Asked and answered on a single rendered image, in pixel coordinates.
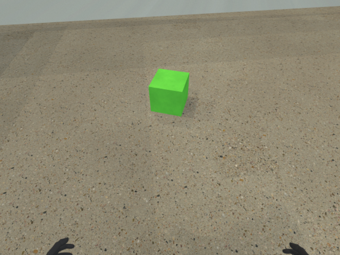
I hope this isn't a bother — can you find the carton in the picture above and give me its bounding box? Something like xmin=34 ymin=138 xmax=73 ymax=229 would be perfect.
xmin=149 ymin=69 xmax=189 ymax=116

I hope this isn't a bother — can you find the left robot hand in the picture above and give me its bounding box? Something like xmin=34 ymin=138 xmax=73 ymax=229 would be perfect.
xmin=46 ymin=237 xmax=74 ymax=255

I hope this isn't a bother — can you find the right robot hand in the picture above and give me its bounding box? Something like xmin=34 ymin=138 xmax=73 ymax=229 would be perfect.
xmin=282 ymin=242 xmax=308 ymax=255

